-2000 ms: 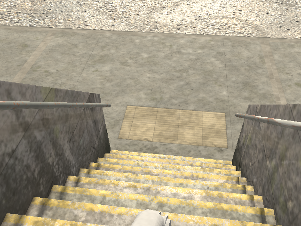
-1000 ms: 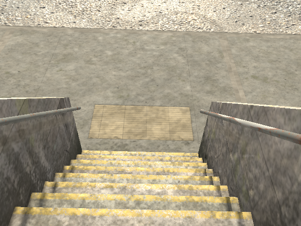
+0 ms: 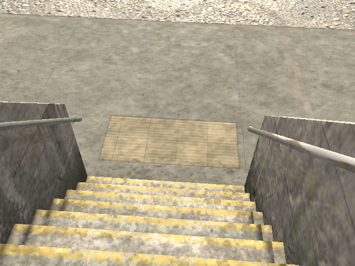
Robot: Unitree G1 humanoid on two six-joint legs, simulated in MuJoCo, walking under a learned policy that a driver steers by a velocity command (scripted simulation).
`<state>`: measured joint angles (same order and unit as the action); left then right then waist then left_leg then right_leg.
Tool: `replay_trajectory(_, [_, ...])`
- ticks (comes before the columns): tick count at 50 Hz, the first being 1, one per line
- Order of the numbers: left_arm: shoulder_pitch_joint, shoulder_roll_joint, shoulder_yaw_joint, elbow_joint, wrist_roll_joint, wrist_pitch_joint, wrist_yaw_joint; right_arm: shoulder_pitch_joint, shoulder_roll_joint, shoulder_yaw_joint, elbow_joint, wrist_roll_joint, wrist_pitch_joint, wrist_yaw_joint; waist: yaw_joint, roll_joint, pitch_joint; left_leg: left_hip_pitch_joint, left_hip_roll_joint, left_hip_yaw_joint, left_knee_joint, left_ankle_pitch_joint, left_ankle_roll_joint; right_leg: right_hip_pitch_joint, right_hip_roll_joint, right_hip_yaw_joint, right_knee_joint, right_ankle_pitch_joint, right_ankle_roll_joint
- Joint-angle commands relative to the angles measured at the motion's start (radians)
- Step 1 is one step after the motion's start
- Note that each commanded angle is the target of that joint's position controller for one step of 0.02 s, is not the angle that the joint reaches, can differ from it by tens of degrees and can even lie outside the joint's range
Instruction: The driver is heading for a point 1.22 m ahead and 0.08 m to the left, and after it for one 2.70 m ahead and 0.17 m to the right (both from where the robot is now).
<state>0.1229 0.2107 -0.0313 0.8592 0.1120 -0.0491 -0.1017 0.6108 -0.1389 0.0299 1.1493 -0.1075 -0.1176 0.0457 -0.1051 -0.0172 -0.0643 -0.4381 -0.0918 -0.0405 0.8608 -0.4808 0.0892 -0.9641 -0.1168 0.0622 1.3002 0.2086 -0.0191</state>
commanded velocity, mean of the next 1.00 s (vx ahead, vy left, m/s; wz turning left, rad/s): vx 0.46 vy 0.00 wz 0.38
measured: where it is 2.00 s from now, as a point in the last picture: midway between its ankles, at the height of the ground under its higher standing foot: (164, 236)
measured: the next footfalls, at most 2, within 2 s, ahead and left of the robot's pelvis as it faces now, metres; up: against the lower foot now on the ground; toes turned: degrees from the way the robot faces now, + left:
right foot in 0.24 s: +0.19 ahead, -0.21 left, -0.22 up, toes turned +10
left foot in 0.88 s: +0.46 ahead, +0.02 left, -0.43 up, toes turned +26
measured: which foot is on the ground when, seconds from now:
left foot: down 0.00-0.24, up 0.26-0.86, down 0.88-1.00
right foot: up 0.00-0.22, down 0.24-0.88, up 0.90-1.00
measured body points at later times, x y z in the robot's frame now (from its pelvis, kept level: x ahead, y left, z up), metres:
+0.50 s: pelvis +0.21 -0.15 -0.21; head +0.21 -0.14 +0.24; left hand +0.04 +0.05 -0.36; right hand +0.41 -0.33 -0.32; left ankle +0.34 +0.04 -0.78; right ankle +0.15 -0.22 -0.91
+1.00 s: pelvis +0.46 -0.06 -0.39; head +0.48 -0.07 +0.06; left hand +0.34 +0.18 -0.52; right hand +0.55 -0.30 -0.54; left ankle +0.42 +0.00 -1.13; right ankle +0.44 -0.23 -0.93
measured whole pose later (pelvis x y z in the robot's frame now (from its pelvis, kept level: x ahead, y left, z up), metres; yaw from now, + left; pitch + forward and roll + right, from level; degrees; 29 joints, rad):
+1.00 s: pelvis +0.46 -0.06 -0.39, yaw +23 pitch +1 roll -1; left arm 0.39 0.25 0.02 1.02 0.05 -0.06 -0.05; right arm 0.38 -0.26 -0.05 1.07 -0.04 -0.06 0.04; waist 0.04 0.06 0.00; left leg -0.19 -0.04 0.05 0.43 -0.25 0.06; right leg -0.56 0.02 0.07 1.63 -0.52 -0.03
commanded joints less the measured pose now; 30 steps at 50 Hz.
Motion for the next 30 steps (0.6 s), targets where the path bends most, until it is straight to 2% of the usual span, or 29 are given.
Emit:
replay_trajectory(1, [-0.035,0.037,-0.012,-0.044,0.021,0.003,-0.009,0.217,-0.063,0.017,0.071,-0.022,-0.041,-0.043,-0.033,0.056,0.092,0.106,0.239,-0.484,-0.052,0.029,0.221,-0.169,0.019,0.071,-0.134,0.026,0.043])
replay_trajectory(2, [-0.024,0.055,-0.02,-0.028,0.007,-0.001,-0.004,0.152,-0.032,0.026,0.025,-0.008,-0.031,-0.058,-0.048,0.006,0.101,0.024,0.218,-0.452,-0.011,-0.082,0.201,-0.026,0.012,0.084,-0.445,0.23,0.052])
replay_trajectory(3, [-0.068,0.045,-0.028,-0.033,-0.011,0.003,0.003,0.088,-0.056,0.029,-0.006,-0.021,-0.02,-0.051,-0.025,0.048,0.119,-0.221,0.187,-0.416,-0.044,-0.173,0.209,0.245,0.021,0.045,-0.485,0.303,0.058])
replay_trajectory(4, [-0.041,0.051,-0.025,-0.051,-0.028,0.008,0.019,-0.021,-0.12,0.014,-0.067,-0.02,-0.007,-0.045,0.017,0.099,0.137,-0.439,0.167,-0.359,-0.114,-0.304,0.19,0.506,0.053,-0.02,-0.501,0.213,0.069])
replay_trajectory(5, [-0.062,0.059,-0.022,-0.062,-0.032,0.021,0.031,-0.077,-0.163,-0.001,-0.114,-0.014,0.0,-0.044,0.019,0.135,0.152,-0.496,0.166,-0.366,-0.105,-0.373,0.179,0.591,0.065,-0.028,-0.51,0.153,0.089])
replay_trajectory(6, [-0.023,0.056,-0.027,-0.06,-0.021,0.02,0.047,-0.123,-0.162,-0.001,-0.161,-0.019,0.002,-0.038,0.05,0.138,0.145,-0.488,0.153,-0.398,-0.055,-0.36,0.164,0.659,0.064,-0.016,-0.521,0.096,0.084])
replay_trajectory(7, [0.032,0.06,-0.02,-0.073,-0.013,0.023,0.043,-0.116,-0.179,-0.005,-0.183,-0.016,0.011,-0.045,0.073,0.105,0.139,-0.424,0.165,-0.43,0.023,-0.294,0.159,0.7,0.064,-0.018,-0.622,0.006,0.061])
replay_trajectory(8, [0.011,0.082,-0.01,-0.081,-0.034,0.022,0.048,-0.068,-0.191,-0.015,-0.181,0.005,0.022,-0.051,0.041,0.088,0.164,-0.223,0.179,-0.481,0.085,-0.189,0.149,0.626,0.032,0.04,-0.903,-0.086,0.028])
replay_trajectory(9, [0.01,0.087,-0.001,-0.087,-0.05,0.014,0.047,-0.041,-0.208,-0.023,-0.157,0.005,0.04,-0.047,0.03,0.13,0.153,-0.13,0.159,-0.491,0.162,-0.068,0.133,0.688,0.042,0.002,-1.035,-0.07,0.019])
replay_trajectory(10, [0.154,0.094,0.012,-0.033,-0.07,0.0,0.045,-0.078,-0.227,-0.03,-0.178,0.013,0.062,-0.022,0.093,0.077,0.102,-0.155,0.099,-0.415,0.368,-0.019,0.1,0.901,0.037,-0.05,-1.155,0.082,0.0])
replay_trajectory(11, [0.365,0.149,0.052,0.042,-0.068,-0.023,0.045,-0.073,-0.221,-0.025,-0.165,-0.004,0.082,0.018,0.187,0.043,0.041,-0.252,0.061,-0.376,0.616,-0.017,0.051,1.114,-0.007,-0.077,-1.144,0.216,-0.036])
replay_trajectory(12, [0.577,0.236,0.1,0.111,-0.019,-0.042,0.04,0.068,-0.132,-0.02,-0.107,-0.009,0.076,0.066,0.215,-0.145,-0.03,-0.523,-0.035,-0.279,1.01,-0.129,-0.029,1.394,-0.106,0.002,-0.956,0.347,-0.158])
replay_trajectory(13, [0.59,0.331,0.116,0.092,-0.016,-0.061,0.016,0.166,-0.045,-0.045,-0.138,0.057,0.045,0.086,0.115,-0.239,-0.131,-0.842,-0.089,-0.091,1.369,-0.28,-0.029,1.575,-0.208,-0.02,-0.541,0.908,-0.208])
replay_trajectory(14, [0.616,0.394,0.15,0.13,-0.05,-0.038,-0.008,0.047,-0.091,-0.05,-0.246,0.077,0.03,0.076,0.189,-0.276,-0.1,-1.009,-0.082,-0.089,1.347,-0.196,-0.022,1.419,-0.379,0.469,-0.819,0.129,-0.399])
replay_trajectory(15, [0.531,0.273,0.126,0.123,-0.038,-0.035,-0.006,-0.123,-0.132,-0.056,-0.236,0.069,0.012,0.043,0.207,-0.091,0.073,-1.079,0.015,-0.068,1.419,-0.071,0.004,1.242,-0.317,0.321,-0.854,-0.095,-0.327])
replay_trajectory(16, [0.519,0.161,0.095,0.12,0.008,-0.031,0.006,-0.185,-0.026,-0.014,-0.265,0.077,-0.007,0.042,0.156,-0.028,0.095,-1.02,0.076,-0.073,1.388,0.081,0.051,1.122,-0.206,0.111,-0.795,0.132,-0.158])
replay_trajectory(17, [0.431,0.061,0.067,0.117,0.014,-0.031,0.024,-0.12,0.019,-0.014,-0.271,0.096,-0.012,0.058,0.047,0.019,0.102,-0.896,0.161,-0.086,1.198,0.268,0.065,0.947,-0.184,0.04,-0.782,0.211,-0.088])
replay_trajectory(18, [0.458,0.048,0.059,0.156,-0.007,-0.034,0.029,-0.074,0.022,-0.017,-0.287,0.08,0.007,0.072,0.007,-0.055,0.161,-0.826,0.183,-0.112,1.152,0.291,0.073,0.737,-0.256,0.191,-0.804,0.123,-0.175])
replay_trajectory(19, [0.335,-0.048,0.025,0.121,-0.009,-0.048,0.05,-0.149,0.009,0.0,-0.305,0.038,0.013,0.076,0.001,-0.02,0.244,-0.895,0.233,-0.162,1.014,0.393,0.057,0.665,-0.249,0.202,-0.859,-0.024,-0.172])
replay_trajectory(20, [0.356,-0.029,0.023,0.134,-0.015,-0.079,0.074,-0.188,-0.023,0.001,-0.308,0.035,0.009,0.093,0.047,0.03,0.222,-0.915,0.226,-0.107,0.746,0.504,0.044,0.678,-0.169,0.115,-0.817,-0.116,-0.185])
replay_trajectory(21, [0.359,0.007,0.025,0.136,-0.018,-0.114,0.089,-0.275,-0.071,-0.019,-0.325,0.088,0.004,0.102,0.091,0.092,0.2,-0.7,0.177,-0.042,0.427,0.796,0.043,0.503,-0.078,-0.008,-0.844,-0.135,-0.141])
replay_trajectory(22, [0.415,0.036,0.015,0.178,-0.001,-0.124,0.094,-0.323,-0.064,-0.027,-0.318,0.09,0.021,0.12,0.092,-0.033,0.181,-0.503,0.187,-0.007,0.457,0.866,0.007,0.357,-0.1,0.01,-0.835,-0.045,-0.138])
replay_trajectory(23, [0.398,0.093,0.015,0.202,0.012,-0.128,0.095,-0.274,-0.067,-0.024,-0.308,0.086,0.031,0.139,0.028,-0.086,0.149,-0.447,0.169,-0.024,0.58,0.828,-0.01,0.32,-0.119,0.053,-0.809,0.053,-0.103])
replay_trajectory(24, [0.374,0.166,0.03,0.194,-0.003,-0.133,0.093,-0.241,-0.123,-0.04,-0.277,0.052,0.031,0.147,0.018,-0.053,0.116,-0.484,0.157,-0.033,0.597,0.794,-0.015,0.391,-0.083,0.029,-0.75,-0.003,-0.069])
replay_trajectory(25, [0.347,0.175,0.026,0.193,-0.012,-0.136,0.102,-0.321,-0.163,-0.038,-0.299,0.034,0.021,0.138,0.038,-0.011,0.13,-0.703,0.162,-0.12,0.466,0.806,-0.015,0.59,-0.102,0.1,-0.677,-0.068,-0.046])
replay_trajectory(26, [0.456,0.164,0.02,0.232,-0.004,-0.138,0.117,-0.389,-0.186,-0.041,-0.33,0.053,0.018,0.108,0.087,-0.018,0.144,-0.878,0.144,-0.146,0.412,0.711,-0.028,0.808,-0.137,0.169,-0.636,0.035,-0.03])
replay_trajectory(27, [0.565,0.15,0.019,0.287,0.017,-0.128,0.133,-0.424,-0.165,-0.028,-0.351,0.066,0.021,0.087,0.122,-0.027,0.145,-1.031,0.151,-0.174,0.378,0.65,-0.036,0.986,-0.167,0.233,-0.608,0.078,-0.043])
replay_trajectory(28, [0.682,0.13,0.019,0.309,0.011,-0.123,0.15,-0.454,-0.144,-0.016,-0.366,0.072,0.025,0.071,0.166,-0.039,0.166,-1.15,0.129,-0.201,0.256,0.742,-0.026,1.139,-0.145,0.245,-0.59,0.043,-0.022])
replay_trajectory(30, [0.755,0.051,-0.002,0.358,0.029,-0.117,0.152,-0.55,-0.111,-0.007,-0.399,0.072,0.029,0.073,0.184,-0.047,0.208,-1.192,0.148,-0.191,0.238,0.733,-0.014,1.153,-0.139,0.277,-0.581,0.064,-0.024])
Over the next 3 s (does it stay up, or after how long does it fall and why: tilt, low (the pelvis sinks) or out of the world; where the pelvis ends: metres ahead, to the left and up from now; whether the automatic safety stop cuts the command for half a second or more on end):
stays up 1.46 0.03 -1.31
